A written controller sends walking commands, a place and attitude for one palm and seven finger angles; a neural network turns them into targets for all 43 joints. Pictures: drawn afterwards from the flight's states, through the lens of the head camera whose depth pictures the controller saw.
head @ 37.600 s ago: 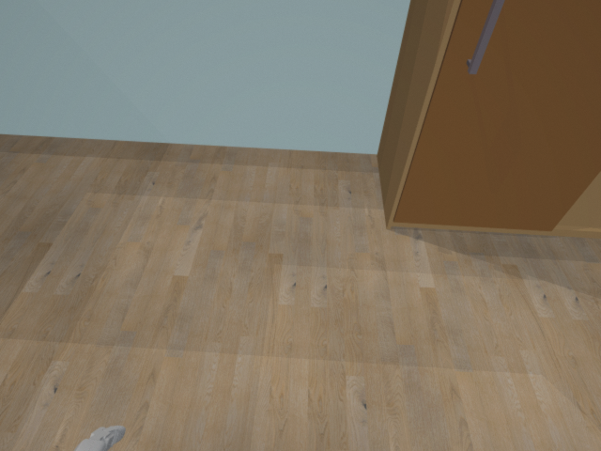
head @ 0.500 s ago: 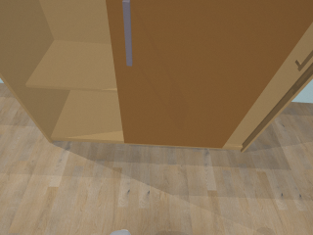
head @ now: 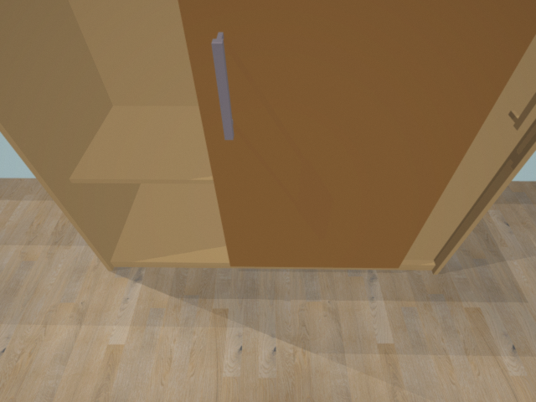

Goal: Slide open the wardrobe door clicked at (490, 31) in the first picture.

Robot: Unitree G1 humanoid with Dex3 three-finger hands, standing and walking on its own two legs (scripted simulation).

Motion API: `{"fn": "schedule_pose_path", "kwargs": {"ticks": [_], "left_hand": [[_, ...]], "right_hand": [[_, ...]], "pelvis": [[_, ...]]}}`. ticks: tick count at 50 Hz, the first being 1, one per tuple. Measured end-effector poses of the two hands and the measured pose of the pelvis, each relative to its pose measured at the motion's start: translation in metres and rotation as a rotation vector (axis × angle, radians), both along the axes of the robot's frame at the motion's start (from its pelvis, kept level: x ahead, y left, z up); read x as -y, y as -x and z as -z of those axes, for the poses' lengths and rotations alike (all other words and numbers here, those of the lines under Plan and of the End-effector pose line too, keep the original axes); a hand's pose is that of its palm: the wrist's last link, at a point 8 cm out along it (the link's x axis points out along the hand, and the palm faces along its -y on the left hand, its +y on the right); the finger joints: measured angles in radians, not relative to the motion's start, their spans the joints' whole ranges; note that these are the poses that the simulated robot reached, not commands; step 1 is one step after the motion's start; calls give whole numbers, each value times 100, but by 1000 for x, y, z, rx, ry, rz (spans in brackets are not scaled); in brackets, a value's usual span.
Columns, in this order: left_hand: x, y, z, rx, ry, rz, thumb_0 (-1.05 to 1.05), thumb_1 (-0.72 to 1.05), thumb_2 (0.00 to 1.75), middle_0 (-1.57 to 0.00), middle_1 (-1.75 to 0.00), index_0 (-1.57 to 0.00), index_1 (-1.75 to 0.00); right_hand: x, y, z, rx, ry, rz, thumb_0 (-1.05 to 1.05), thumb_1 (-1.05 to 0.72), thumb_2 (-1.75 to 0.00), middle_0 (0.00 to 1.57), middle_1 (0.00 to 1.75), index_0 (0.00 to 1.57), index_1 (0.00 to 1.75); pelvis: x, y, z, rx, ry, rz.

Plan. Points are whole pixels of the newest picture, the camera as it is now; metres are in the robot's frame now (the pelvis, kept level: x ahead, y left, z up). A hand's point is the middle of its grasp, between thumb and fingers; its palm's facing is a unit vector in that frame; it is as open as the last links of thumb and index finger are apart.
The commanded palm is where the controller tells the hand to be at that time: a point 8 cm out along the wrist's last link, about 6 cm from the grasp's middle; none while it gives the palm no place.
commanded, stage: let the arm hang, fingers relaxed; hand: left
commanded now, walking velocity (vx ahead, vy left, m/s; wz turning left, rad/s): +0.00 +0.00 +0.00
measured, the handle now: (225, 90) +0.70 +0.14 +0.10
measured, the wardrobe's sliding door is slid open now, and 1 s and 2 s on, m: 0.51 0.51 0.51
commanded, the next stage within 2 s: look to check the result in 0.24 s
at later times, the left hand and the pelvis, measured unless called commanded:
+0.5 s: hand out of the picture +0.12 +0.22 -0.15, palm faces -0.05 -0.94 -0.33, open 7.4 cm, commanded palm none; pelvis +0.03 -0.02 +0.01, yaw -1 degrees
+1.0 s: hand out of the picture +0.14 +0.21 -0.15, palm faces -0.06 -0.94 -0.33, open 7.4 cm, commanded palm none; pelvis +0.04 -0.03 +0.01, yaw -1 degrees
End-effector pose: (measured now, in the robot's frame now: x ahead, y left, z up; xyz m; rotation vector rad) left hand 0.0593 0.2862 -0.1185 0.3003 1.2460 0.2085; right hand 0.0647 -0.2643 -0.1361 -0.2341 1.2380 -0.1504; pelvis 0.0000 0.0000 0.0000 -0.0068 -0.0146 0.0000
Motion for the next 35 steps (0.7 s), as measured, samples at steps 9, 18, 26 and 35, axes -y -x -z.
{"fn": "schedule_pose_path", "kwargs": {"ticks": [9,18,26,35], "left_hand": [[13,-41,-1,58,27,49,0,91,89,-20,-30,-20,-30],[19,-55,-1,45,29,64,0,91,89,-20,-30,-20,-30],[17,-55,-4,18,5,56,1,91,89,-20,-30,-20,-30],[19,-59,-7,13,-12,52,1,91,89,-20,-30,-20,-30]], "right_hand": [[23,-19,-13,24,51,3,1,-90,-89,20,30,20,30],[39,-26,-18,6,76,6,1,-90,-89,20,30,20,30],[42,-32,-15,-11,68,5,1,-90,-89,20,30,20,30],[44,-42,-13,-2,55,5,1,-90,-89,20,30,20,30]], "pelvis": [[4,-11,-3,1,-6,7],[11,-21,-5,-2,-8,11],[16,-30,-6,-4,-9,14],[22,-38,-6,-2,-11,19]]}}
